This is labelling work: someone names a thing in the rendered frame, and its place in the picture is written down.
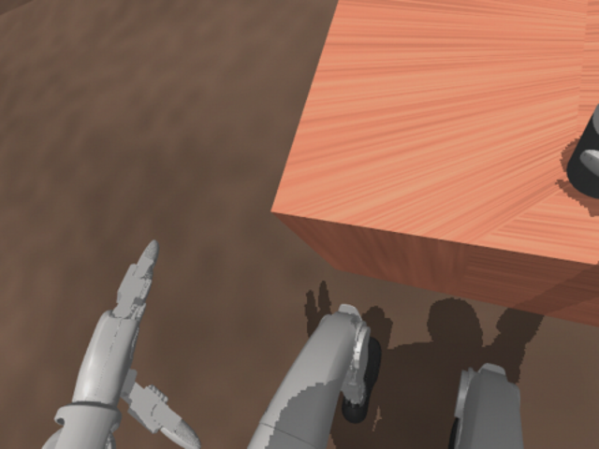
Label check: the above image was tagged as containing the right robot hand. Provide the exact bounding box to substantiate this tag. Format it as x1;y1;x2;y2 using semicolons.
579;150;599;177

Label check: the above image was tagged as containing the left robot foot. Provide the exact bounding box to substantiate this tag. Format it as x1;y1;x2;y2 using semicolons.
342;337;382;424

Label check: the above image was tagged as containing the left robot hand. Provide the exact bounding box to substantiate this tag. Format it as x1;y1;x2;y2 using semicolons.
72;239;201;449

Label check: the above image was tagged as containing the can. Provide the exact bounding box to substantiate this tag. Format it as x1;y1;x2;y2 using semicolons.
566;104;599;199

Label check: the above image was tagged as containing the left robot arm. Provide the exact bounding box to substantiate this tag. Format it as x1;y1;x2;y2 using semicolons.
41;401;122;449

